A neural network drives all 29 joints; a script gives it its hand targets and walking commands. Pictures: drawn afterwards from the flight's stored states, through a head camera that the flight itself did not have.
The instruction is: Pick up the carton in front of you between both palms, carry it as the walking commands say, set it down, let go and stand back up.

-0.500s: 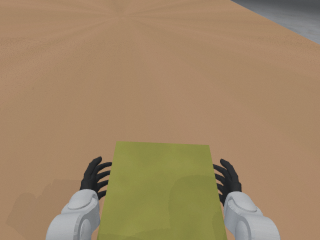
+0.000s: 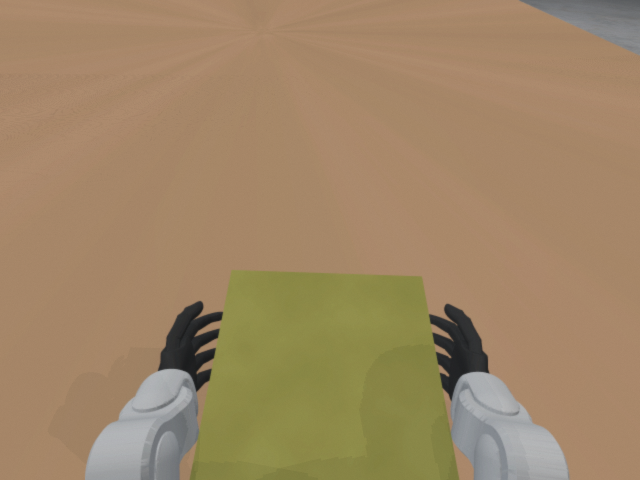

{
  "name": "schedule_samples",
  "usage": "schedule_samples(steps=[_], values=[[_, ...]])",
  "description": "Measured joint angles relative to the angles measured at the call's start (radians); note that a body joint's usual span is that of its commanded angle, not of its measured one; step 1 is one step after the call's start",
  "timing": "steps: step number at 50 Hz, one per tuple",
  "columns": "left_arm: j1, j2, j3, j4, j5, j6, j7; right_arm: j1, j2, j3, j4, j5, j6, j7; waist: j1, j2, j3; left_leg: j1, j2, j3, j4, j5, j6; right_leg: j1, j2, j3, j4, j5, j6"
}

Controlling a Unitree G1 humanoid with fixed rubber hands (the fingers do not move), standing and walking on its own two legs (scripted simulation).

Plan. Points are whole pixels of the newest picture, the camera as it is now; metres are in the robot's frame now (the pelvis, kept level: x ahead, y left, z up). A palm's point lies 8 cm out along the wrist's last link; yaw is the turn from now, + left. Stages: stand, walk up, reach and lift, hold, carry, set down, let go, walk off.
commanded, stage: carry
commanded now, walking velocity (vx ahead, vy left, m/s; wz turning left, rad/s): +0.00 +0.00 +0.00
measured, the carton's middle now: (321, 403) +0.23 +0.00 +0.03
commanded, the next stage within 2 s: hold in 1.26 s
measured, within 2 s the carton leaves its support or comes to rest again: neither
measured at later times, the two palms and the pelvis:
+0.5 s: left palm (188, 341) +0.28 +0.17 +0.07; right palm (435, 348) +0.28 -0.13 +0.07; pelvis +0.05 +0.02 +0.00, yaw -1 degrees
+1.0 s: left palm (201, 347) +0.30 +0.17 +0.03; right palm (427, 355) +0.30 -0.13 +0.03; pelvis +0.02 +0.02 +0.00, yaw -1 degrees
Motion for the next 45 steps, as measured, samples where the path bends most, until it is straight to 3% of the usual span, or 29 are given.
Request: schedule_samples(steps=[7,16,21,34,45], values=[[-0.029,0.003,0.0,0.058,0.022,0.048,0.006,-0.017,-0.002,-0.022,0.071,0.007,0.023,0.0,-0.017,-0.044,-0.051,0.039,-0.023,0.02,0.017,-0.097,0.006,0.02,-0.028,0.021,0.04,-0.066,0.032],[-0.026,0.003,-0.005,0.063,0.024,0.03,0.008,-0.014,-0.001,-0.024,0.078,0.008,0.003,0.004,-0.018,-0.036,-0.034,0.043,-0.031,0.032,0.045,-0.139,0.018,0.018,-0.041,0.035,0.071,-0.1,0.05],[-0.024,0.003,-0.008,0.111,0.047,0.002,-0.011,-0.017,-0.002,-0.023,0.125,-0.023,-0.02,0.029,-0.015,-0.031,-0.027,0.047,-0.032,0.034,0.052,-0.146,0.021,0.024,-0.043,0.037,0.073,-0.104,0.053],[-0.11,0.01,0.018,0.349,0.121,-0.139,-0.063,-0.103,-0.008,-0.045,0.364,-0.102,-0.161,0.081,-0.011,-0.031,-0.01,0.054,-0.035,0.038,0.028,-0.117,0.025,0.029,-0.041,0.039,0.049,-0.073,0.05],[-0.208,0.007,0.067,0.633,0.191,-0.346,-0.096,-0.198,-0.005,-0.102,0.642,-0.164,-0.366,0.106,-0.01,-0.03,0.016,0.038,-0.035,0.038,0.019,-0.09,0.029,0.012,-0.041,0.038,0.041,-0.047,0.045]])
